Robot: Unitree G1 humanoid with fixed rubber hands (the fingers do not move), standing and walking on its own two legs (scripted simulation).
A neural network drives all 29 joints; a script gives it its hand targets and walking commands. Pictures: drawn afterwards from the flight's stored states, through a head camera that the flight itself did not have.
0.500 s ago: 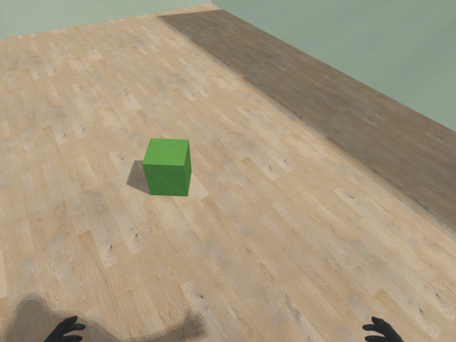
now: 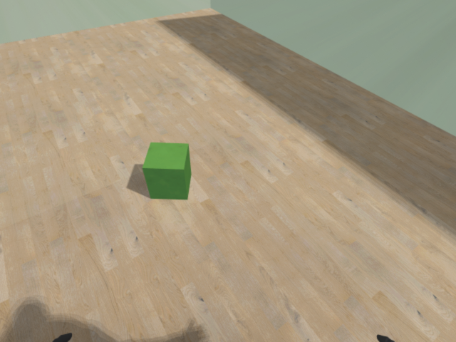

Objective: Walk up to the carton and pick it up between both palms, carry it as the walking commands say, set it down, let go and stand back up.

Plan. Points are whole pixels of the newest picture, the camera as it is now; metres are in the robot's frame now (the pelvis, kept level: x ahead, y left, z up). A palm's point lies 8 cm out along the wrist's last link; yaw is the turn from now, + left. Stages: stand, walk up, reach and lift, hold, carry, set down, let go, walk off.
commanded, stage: stand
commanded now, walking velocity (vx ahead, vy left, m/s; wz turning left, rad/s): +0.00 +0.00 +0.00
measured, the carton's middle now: (169, 171) +1.11 +0.31 -0.65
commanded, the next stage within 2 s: walk up in 0.54 s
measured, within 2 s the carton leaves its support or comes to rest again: neither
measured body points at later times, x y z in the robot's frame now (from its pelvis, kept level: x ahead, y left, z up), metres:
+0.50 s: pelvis +0.00 +0.00 +0.00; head +0.01 +0.00 +0.45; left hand +0.11 +0.32 -0.11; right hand +0.11 -0.32 -0.11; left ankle +0.01 +0.12 -0.74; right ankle +0.01 -0.12 -0.74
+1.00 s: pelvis +0.05 +0.04 +0.00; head +0.07 +0.04 +0.45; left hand +0.00 +0.33 -0.13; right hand +0.23 -0.20 -0.12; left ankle +0.10 +0.20 -0.70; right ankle +0.01 -0.13 -0.74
